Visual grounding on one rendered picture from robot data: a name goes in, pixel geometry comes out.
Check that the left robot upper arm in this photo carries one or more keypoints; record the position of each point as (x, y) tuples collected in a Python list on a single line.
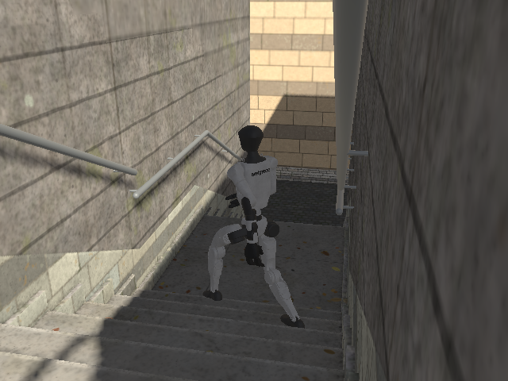
[(236, 174)]

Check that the robot left forearm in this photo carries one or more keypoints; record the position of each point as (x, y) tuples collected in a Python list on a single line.
[(250, 217)]

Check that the robot left hand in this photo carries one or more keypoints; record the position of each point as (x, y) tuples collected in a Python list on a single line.
[(253, 251)]

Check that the robot right shin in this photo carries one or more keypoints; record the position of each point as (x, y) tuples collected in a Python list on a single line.
[(281, 292)]

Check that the robot right hand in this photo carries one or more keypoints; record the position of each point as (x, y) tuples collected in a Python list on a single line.
[(235, 202)]

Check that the right robot foot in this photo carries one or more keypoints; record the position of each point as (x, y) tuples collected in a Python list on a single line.
[(287, 321)]

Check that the right robot upper arm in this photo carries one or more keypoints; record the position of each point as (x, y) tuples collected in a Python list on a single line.
[(274, 163)]

